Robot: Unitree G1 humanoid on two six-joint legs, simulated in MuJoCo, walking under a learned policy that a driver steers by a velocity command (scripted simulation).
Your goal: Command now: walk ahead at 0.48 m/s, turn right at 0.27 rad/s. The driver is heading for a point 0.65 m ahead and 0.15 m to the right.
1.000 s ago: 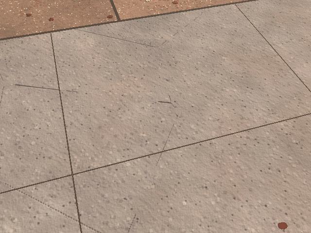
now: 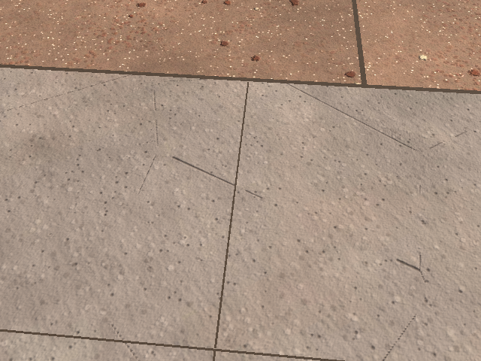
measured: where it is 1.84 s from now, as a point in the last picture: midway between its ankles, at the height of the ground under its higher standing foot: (294, 305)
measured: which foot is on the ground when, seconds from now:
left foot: up 0.00-0.32, down 0.34-0.86, up 0.88-1.00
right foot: down 0.00-0.34, up 0.36-0.84, down 0.86-1.00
